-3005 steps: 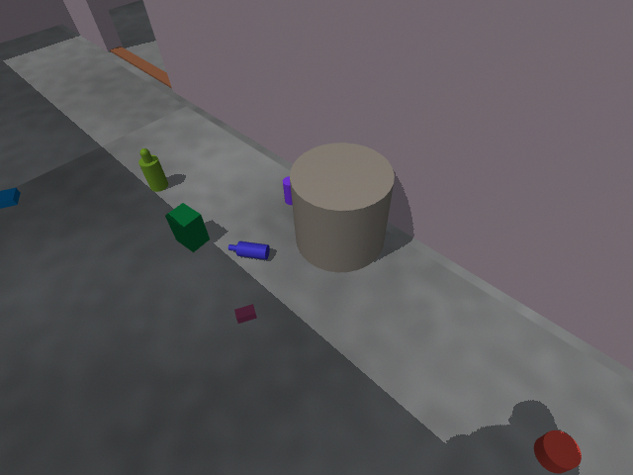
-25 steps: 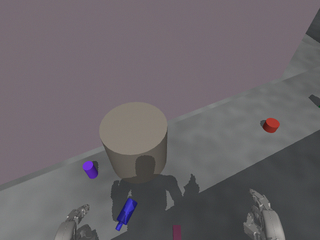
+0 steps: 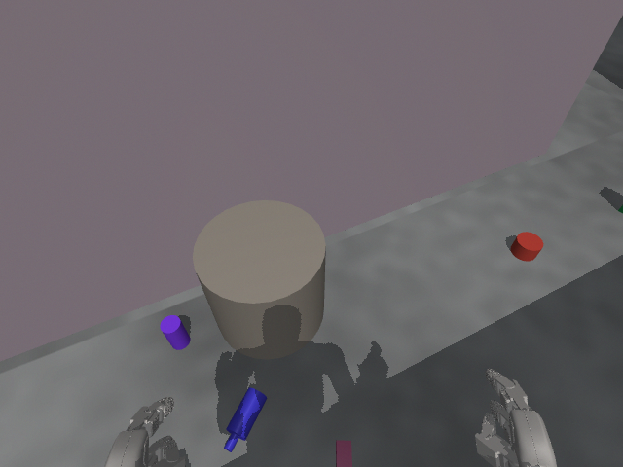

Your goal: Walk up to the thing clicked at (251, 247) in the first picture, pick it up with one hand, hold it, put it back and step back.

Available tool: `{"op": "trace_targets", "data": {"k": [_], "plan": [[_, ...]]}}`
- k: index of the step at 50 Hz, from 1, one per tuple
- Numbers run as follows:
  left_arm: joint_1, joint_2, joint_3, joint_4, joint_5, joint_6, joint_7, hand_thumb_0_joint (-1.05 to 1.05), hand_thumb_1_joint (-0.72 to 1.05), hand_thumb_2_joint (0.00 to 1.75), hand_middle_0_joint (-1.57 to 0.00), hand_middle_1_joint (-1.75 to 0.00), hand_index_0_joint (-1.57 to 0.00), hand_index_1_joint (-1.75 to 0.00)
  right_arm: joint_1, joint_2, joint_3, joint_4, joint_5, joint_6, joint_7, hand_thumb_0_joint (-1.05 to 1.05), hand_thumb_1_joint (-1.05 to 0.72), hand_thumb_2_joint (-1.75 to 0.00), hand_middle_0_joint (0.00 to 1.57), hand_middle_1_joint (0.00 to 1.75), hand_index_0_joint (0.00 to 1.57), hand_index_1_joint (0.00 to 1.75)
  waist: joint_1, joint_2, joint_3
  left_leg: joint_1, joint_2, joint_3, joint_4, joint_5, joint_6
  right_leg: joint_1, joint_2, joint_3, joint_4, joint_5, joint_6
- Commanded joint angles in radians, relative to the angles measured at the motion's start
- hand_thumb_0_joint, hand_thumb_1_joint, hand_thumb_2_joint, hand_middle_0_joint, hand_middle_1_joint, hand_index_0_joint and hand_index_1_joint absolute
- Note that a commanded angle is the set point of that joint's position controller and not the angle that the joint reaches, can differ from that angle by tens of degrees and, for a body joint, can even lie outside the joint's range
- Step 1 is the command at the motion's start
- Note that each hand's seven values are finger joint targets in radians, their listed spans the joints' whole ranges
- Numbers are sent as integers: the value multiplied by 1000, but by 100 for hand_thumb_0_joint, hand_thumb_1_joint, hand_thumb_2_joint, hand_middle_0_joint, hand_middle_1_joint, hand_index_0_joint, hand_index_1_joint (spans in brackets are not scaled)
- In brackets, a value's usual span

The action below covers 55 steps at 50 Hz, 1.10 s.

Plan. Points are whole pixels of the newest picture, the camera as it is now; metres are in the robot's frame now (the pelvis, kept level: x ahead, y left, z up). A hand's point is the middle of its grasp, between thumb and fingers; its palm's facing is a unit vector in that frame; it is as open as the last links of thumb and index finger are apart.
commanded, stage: home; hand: left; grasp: from above
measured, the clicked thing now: (243, 420) +0.39 +0.21 -0.68
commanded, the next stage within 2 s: stand in 0.26 s
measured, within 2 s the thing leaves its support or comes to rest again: neither
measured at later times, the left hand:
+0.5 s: hand out of the picture +0.14 +0.21 -0.08, palm faces +0.01 -0.95 -0.32, open 7.4 cm
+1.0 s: hand out of the picture +0.04 +0.24 -0.11, palm faces +0.04 -0.95 -0.31, open 7.4 cm
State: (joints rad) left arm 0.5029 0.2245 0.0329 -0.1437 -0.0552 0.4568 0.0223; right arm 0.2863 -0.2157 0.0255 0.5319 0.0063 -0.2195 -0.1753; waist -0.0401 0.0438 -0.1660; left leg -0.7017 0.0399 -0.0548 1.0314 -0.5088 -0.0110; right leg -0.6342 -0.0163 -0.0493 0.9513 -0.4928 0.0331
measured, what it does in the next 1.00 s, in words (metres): rises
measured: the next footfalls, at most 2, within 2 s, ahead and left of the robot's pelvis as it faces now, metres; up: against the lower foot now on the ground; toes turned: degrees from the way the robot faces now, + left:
none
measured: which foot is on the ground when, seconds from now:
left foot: down 0.00-1.00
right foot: down 0.00-1.00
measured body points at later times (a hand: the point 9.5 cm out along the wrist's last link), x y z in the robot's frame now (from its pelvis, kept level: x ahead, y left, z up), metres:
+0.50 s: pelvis -0.02 +0.00 +0.02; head +0.01 +0.01 +0.46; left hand +0.14 +0.26 -0.06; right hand +0.13 -0.25 -0.09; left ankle +0.00 +0.12 -0.68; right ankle -0.01 -0.14 -0.68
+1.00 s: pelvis -0.01 +0.01 +0.06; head -0.01 +0.01 +0.51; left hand +0.03 +0.29 -0.08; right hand +0.07 -0.27 -0.08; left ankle +0.00 +0.12 -0.68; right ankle -0.01 -0.14 -0.68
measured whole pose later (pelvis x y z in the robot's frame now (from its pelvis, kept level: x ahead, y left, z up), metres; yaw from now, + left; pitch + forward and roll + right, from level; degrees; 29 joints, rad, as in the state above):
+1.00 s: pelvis -0.01 +0.01 +0.06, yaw +0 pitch -4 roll -1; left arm 0.21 0.28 0.04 1.01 0.03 0.01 0.03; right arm 0.16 -0.27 -0.04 1.03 -0.03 -0.01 -0.02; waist 0.02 0.00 0.07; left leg -0.20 0.00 -0.01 0.52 -0.26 0.01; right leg -0.16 -0.06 -0.02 0.48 -0.26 0.05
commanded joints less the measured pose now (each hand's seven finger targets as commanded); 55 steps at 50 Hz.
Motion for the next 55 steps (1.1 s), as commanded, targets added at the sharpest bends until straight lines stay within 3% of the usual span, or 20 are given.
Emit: {"op": "trace_targets", "data": {"k": [1,6,11,17,18,19,20,21,23,27,29,34,37,40,45,48,50,51,54,55], "plan": [[-20,107,57,-194,10,-42,6,0,90,90,-20,-30,-20,-30,-68,-129,-55,-167,1,-51,-8,0,-90,-90,20,30,20,30,3,15,-77,116,-28,13,-168,288,16,34,35,-24,-138,252,-30],[-7,103,58,-171,9,-40,6,0,90,90,-20,-30,-20,-30,-65,-132,-56,-162,1,-49,-10,0,-90,-90,20,30,20,30,-3,3,-66,112,-26,8,-179,244,18,22,37,-28,-140,212,-30],[-44,103,48,-197,7,-41,3,0,90,90,-20,-30,-20,-30,-76,-132,-51,-171,2,-57,-9,0,-90,-90,20,30,20,30,-4,11,-30,77,-26,-1,-205,125,19,-6,39,-30,-153,115,-30],[-20,111,62,-206,2,-43,4,0,90,90,-20,-30,-20,-30,-71,-130,-51,-173,5,-61,-11,0,-90,-90,20,30,20,30,7,27,-66,90,-26,1,-196,161,17,4,39,-28,-140,140,-33],[-304,197,59,145,116,-259,40,0,90,90,-20,-30,-20,-30,-142,-237,-88,83,-123,44,48,0,-90,-90,20,30,20,30,78,-64,175,86,6,-28,-284,319,65,198,-42,55,-182,154,-69],[-216,210,78,326,124,-328,33,0,90,90,-20,-30,-20,-30,-134,-252,-106,91,-121,82,77,0,-90,-90,20,30,20,30,73,-89,91,154,1,-9,-287,314,78,226,-53,117,-210,145,-98],[-203,219,75,380,131,-363,29,0,90,90,-20,-30,-20,-30,-134,-255,-104,84,-117,97,95,0,-90,-90,20,30,20,30,64,-110,67,200,-4,-14,-275,354,80,218,-57,131,-211,181,-109],[-227,215,66,406,128,-382,21,0,90,90,-20,-30,-20,-30,-111,-253,-103,77,-120,109,107,0,-90,-90,20,30,20,30,44,-55,79,207,-3,-32,-294,347,79,197,-38,116,-213,192,-101],[-259,219,54,484,121,-413,14,0,90,90,-20,-30,-20,-30,-119,-230,-98,120,-80,117,138,0,-90,-90,20,30,20,30,60,-2,36,287,-1,-41,-338,346,84,271,-55,99,-202,231,-79],[-277,209,59,637,103,-433,13,0,90,90,-20,-30,-20,-30,-148,-228,-116,176,-56,139,160,0,-90,-90,20,30,20,30,78,-73,46,334,-5,-32,-355,308,71,286,-74,110,-289,212,-71],[-307,222,60,704,106,-450,15,0,90,90,-20,-30,-20,-30,-147,-220,-116,209,-57,151,164,0,-90,-90,20,30,20,30,60,-89,66,360,-10,-20,-369,286,70,294,-88,127,-336,210,-71],[-307,215,58,834,99,-468,17,0,90,90,-20,-30,-20,-30,-155,-237,-121,270,-59,165,159,0,-90,-90,20,30,20,30,69,-1,113,400,31,-81,-483,300,77,334,-64,82,-364,249,-53],[-304,227,58,904,94,-474,18,0,90,90,-20,-30,-20,-30,-132,-243,-119,314,-54,169,152,0,-90,-90,20,30,20,30,60,-9,115,447,36,-75,-513,399,70,379,-72,89,-398,328,-56],[-302,234,54,969,92,-476,21,0,90,90,-20,-30,-20,-30,-147,-246,-118,351,-46,179,147,0,-90,-90,20,30,20,30,61,-25,143,462,37,-71,-540,413,61,418,-85,91,-458,360,-59],[-309,236,44,1055,86,-475,20,0,90,90,-20,-30,-20,-30,-141,-255,-113,413,-39,187,141,0,-90,-90,20,30,20,30,53,-27,166,509,45,-68,-612,413,48,465,-91,94,-527,353,-52],[-318,237,39,1093,86,-472,17,0,90,90,-20,-30,-20,-30,-152,-259,-108,443,-35,188,143,0,-90,-90,20,30,20,30,54,-11,196,507,53,-80,-670,356,40,478,-84,84,-562,304,-47],[-318,235,36,1114,87,-474,18,0,90,90,-20,-30,-20,-30,-165,-264,-108,457,-35,190,143,0,-90,-90,20,30,20,30,60,-14,197,515,55,-78,-678,384,39,498,-90,82,-577,325,-43],[-322,240,35,1124,87,-473,16,0,90,90,-20,-30,-20,-30,-163,-265,-108,463,-33,191,143,0,-90,-90,20,30,20,30,53,-13,201,517,55,-81,-707,329,38,487,-84,78,-584,298,-40],[-325,235,31,1152,90,-474,17,0,90,90,-20,-30,-20,-30,-180,-265,-106,478,-32,193,146,0,-90,-90,20,30,20,30,58,-23,220,525,57,-79,-718,338,37,495,-90,80,-606,311,-38],[-335,244,34,1158,88,-474,16,0,90,90,-20,-30,-20,-30,-174,-264,-107,483,-33,194,146,0,-90,-90,20,30,20,30,52,-23,214,518,56,-78,-735,294,37,503,-89,80,-608,291,-36]]}}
